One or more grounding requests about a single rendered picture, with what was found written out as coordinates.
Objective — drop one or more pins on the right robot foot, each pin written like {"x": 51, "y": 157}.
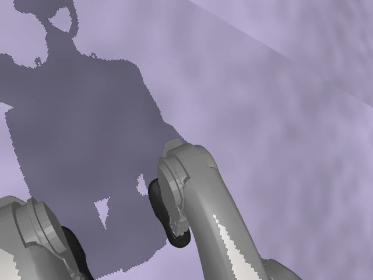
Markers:
{"x": 162, "y": 214}

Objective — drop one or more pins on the left robot foot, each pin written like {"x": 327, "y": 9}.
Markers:
{"x": 78, "y": 253}

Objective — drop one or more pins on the right robot hand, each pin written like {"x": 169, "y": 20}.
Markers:
{"x": 277, "y": 271}

